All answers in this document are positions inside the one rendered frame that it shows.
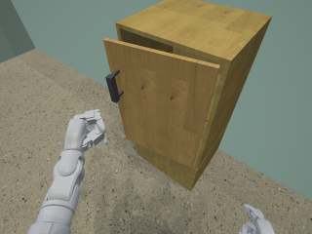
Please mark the robot left forearm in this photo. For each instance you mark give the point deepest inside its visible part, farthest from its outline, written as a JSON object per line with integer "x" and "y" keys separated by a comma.
{"x": 60, "y": 203}

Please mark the robot left hand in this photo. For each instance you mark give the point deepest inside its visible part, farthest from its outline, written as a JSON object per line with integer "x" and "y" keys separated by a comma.
{"x": 80, "y": 137}

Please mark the robot right hand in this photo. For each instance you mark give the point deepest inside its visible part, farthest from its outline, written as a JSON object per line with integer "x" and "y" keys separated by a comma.
{"x": 262, "y": 226}

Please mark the cupboard door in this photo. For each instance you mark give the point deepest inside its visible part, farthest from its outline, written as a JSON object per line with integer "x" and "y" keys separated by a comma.
{"x": 166, "y": 98}

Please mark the handle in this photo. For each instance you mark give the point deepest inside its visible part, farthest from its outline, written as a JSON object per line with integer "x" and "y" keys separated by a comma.
{"x": 112, "y": 86}

